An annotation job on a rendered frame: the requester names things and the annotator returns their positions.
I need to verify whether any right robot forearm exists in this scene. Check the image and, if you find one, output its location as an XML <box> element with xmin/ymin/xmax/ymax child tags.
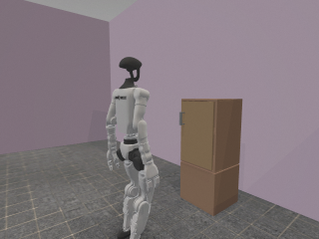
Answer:
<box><xmin>136</xmin><ymin>120</ymin><xmax>153</xmax><ymax>165</ymax></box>

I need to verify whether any robot right hand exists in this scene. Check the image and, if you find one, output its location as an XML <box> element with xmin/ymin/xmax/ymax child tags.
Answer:
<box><xmin>144</xmin><ymin>162</ymin><xmax>160</xmax><ymax>193</ymax></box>

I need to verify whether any right robot upper arm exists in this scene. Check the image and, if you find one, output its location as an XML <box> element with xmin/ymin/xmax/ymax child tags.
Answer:
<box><xmin>133</xmin><ymin>88</ymin><xmax>150</xmax><ymax>131</ymax></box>

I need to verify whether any handle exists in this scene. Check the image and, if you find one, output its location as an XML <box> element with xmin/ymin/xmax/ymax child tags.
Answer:
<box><xmin>179</xmin><ymin>112</ymin><xmax>185</xmax><ymax>125</ymax></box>

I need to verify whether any right robot thigh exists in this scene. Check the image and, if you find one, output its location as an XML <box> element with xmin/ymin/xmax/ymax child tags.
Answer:
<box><xmin>132</xmin><ymin>150</ymin><xmax>155</xmax><ymax>212</ymax></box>

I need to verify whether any left robot forearm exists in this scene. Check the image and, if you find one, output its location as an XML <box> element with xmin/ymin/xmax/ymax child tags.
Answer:
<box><xmin>106</xmin><ymin>121</ymin><xmax>117</xmax><ymax>150</ymax></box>

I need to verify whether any left robot upper arm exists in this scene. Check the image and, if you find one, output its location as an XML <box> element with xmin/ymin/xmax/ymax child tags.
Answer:
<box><xmin>106</xmin><ymin>89</ymin><xmax>118</xmax><ymax>125</ymax></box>

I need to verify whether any left robot thigh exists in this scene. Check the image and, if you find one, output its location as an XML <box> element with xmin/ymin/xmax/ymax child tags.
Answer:
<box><xmin>116</xmin><ymin>148</ymin><xmax>140</xmax><ymax>198</ymax></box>

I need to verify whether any cupboard door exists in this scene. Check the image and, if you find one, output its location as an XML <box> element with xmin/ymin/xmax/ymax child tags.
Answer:
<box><xmin>180</xmin><ymin>101</ymin><xmax>215</xmax><ymax>170</ymax></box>

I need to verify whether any robot thigh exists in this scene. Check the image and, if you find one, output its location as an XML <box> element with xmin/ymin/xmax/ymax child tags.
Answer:
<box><xmin>116</xmin><ymin>148</ymin><xmax>140</xmax><ymax>198</ymax></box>
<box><xmin>132</xmin><ymin>150</ymin><xmax>155</xmax><ymax>212</ymax></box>

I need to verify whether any robot left hand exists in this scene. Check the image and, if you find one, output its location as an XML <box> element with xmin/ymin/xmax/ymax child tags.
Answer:
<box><xmin>107</xmin><ymin>148</ymin><xmax>120</xmax><ymax>171</ymax></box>

